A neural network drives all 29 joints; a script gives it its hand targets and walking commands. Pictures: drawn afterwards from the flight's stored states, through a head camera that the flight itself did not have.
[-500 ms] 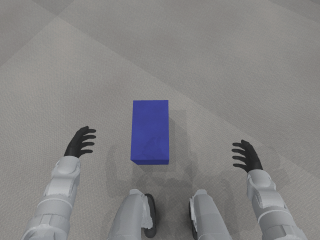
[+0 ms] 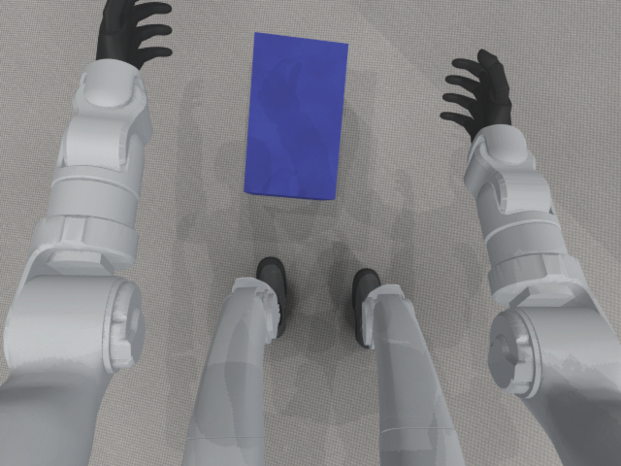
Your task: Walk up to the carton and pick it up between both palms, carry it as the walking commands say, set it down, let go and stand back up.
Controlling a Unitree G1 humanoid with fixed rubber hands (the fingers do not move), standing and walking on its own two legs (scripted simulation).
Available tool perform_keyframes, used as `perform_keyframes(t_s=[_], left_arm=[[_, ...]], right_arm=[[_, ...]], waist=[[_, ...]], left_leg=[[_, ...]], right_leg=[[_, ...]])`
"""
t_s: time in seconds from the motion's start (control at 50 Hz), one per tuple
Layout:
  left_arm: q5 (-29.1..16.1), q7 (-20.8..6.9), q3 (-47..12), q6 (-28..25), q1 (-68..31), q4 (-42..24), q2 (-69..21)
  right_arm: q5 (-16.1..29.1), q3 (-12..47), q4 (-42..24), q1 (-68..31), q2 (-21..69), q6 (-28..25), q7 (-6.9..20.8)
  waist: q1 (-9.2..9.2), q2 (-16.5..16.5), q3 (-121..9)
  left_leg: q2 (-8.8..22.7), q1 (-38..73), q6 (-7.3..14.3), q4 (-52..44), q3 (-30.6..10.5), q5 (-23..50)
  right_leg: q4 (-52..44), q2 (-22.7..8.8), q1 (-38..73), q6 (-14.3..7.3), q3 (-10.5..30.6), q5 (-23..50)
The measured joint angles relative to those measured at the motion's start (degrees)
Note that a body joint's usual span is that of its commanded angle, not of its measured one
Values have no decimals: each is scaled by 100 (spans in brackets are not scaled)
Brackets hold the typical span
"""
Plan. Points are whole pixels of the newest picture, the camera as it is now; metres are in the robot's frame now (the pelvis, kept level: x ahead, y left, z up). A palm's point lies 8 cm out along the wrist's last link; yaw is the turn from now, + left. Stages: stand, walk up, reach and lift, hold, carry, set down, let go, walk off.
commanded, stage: reach and lift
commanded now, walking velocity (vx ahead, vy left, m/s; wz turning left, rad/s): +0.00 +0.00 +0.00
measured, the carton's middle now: (293, 129) +0.54 +0.02 -0.56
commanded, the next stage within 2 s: none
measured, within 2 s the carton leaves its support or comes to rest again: neither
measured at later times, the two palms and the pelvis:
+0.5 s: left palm (178, 65) +0.53 +0.17 -0.18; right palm (457, 126) +0.49 -0.18 -0.21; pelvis -0.02 -0.05 -0.04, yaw +0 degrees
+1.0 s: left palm (195, 119) +0.51 +0.19 -0.37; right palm (416, 139) +0.49 -0.18 -0.35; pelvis -0.06 +0.00 -0.20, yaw -2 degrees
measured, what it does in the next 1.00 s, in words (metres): lowers itself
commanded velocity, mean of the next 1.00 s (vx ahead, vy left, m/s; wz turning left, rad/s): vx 0.00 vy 0.00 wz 0.00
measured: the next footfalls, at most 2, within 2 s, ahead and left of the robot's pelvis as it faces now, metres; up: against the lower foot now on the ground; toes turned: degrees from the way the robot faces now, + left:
none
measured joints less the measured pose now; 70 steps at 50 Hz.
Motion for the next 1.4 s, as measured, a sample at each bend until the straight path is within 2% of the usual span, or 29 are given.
perform_keyframes(t_s=[0.08, 0.14, 0.22, 0.32, 0.38, 0.44, 0.56, 0.7, 0.78, 0.86, 0.94, 1.0, 1.08, 1.14, 1.28, 1.4], left_arm=[[-130, 134, -2, 0, -530, 1, -13], [-218, 199, -2, 0, -839, 3, -74], [-283, 255, -3, 14, -695, 6, -257], [-282, 249, 26, -27, -493, 3, -216], [-284, 124, 290, -209, -527, -1, -121], [-266, -152, 527, -409, -751, 125, 80], [-126, -686, 644, -493, -1636, 1368, 672], [-124, -743, 642, -361, -2056, 1540, 850], [-123, -619, 643, -166, -2270, 1540, 758], [-150, -288, 514, 8, -2322, 1495, 645], [-537, 57, 41, 137, -2226, 1284, 572], [-726, 172, -235, 143, -2244, 1282, 498], [-744, 181, -337, 110, -2387, 1279, 391], [-744, 166, -336, -28, -2527, 1307, 379], [-744, 40, -336, -236, -2563, 1768, 464], [-744, 11, -336, -441, -2118, 1788, 548]], right_arm=[[89, -120, -13, -305, -170, -158, 1], [205, -156, -292, -612, -316, -251, 2], [346, -155, -652, -755, -261, -267, -9], [353, -155, -800, -837, 140, -268, -184], [353, -144, -799, -839, 378, -283, -294], [345, -91, -787, -865, 506, -285, -378], [137, -90, -535, -1204, 728, -168, -549], [21, -93, -278, -1903, 622, -27, -613], [16, -131, 13, -2170, 359, 76, -614], [115, -133, 56, -2163, 92, 130, -611], [457, -131, 128, -2170, -195, 139, -501], [517, -131, 616, -2309, -406, 120, -319], [517, -129, 1469, -2547, -556, -34, -45], [516, -127, 1610, -2571, -462, -179, 36], [521, -63, 1612, -2578, -54, -493, 31], [527, 230, 1585, -2737, -168, -520, -211]], waist=[[0, 63, 488], [-3, 161, 917], [-4, 252, 889], [-4, 258, 871], [-5, 258, 860], [-5, 250, 848], [-5, 173, 715], [-5, 100, 862], [-6, 77, 872], [-6, 77, 891], [-5, 100, 890], [-4, 126, 875], [-6, 133, 855], [-7, 133, 855], [-7, 133, 868], [-8, 81, 884]], left_leg=[[-30, -23, -2, 56, -98, -16], [-48, -66, -33, 137, -159, -20], [-48, -315, -105, 239, -185, -38], [-31, -371, -292, 349, -358, -34], [-27, -434, -377, 457, -485, -30], [-27, -604, -391, 609, -530, -29], [-28, -1390, -481, 1215, -536, -92], [-72, -2508, -407, 2343, -535, -212], [-126, -3201, -294, 2950, -535, -257], [-160, -3693, -174, 3494, -535, -337], [-188, -3973, -94, 3957, -535, -446], [-201, -4087, -80, 4230, -535, -528], [-214, -4270, -80, 4490, -535, -603], [-215, -4482, -75, 4656, -536, -634], [-215, -5038, -257, 5029, -558, -726], [-192, -5336, -429, 5330, -588, -837]], right_leg=[[50, 58, 0, 0, 0, 1], [134, 104, -42, 0, 1, 32], [281, 115, -301, 0, 0, -133], [396, 232, -391, 0, -1, -165], [513, 319, -484, 0, -1, -160], [735, 359, -702, -1, -1, -163], [1450, 390, -1541, -2, -1, -220], [2496, 400, -2557, 101, -2, -376], [3027, 381, -3143, 152, -13, -467], [3476, 375, -3517, 154, -33, -591], [3870, 375, -3698, 154, -49, -747], [4122, 374, -3766, 154, -57, -865], [4409, 374, -3941, 154, -61, -973], [4627, 381, -4179, 154, -61, -1022], [5171, 394, -4847, 179, -61, -1139], [5575, 443, -5237, 249, -61, -1247]])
